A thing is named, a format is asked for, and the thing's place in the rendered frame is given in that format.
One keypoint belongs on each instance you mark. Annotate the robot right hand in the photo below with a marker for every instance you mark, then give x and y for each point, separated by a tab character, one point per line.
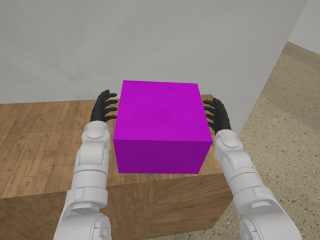
220	117

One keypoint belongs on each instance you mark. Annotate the left robot upper arm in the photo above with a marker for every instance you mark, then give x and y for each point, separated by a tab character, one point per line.
92	226

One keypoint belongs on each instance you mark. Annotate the robot left hand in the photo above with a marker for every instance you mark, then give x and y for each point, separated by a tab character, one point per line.
99	111

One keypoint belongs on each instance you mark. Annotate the right robot forearm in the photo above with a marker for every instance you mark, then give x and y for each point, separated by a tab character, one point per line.
250	195

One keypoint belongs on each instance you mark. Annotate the carton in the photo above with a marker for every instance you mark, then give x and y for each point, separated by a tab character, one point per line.
161	128

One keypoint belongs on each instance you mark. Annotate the right robot upper arm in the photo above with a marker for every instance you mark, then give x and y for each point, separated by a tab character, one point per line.
274	225

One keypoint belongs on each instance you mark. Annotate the left robot forearm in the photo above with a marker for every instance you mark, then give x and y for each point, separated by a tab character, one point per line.
88	192

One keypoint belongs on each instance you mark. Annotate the pedestal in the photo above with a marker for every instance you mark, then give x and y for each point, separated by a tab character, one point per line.
39	142

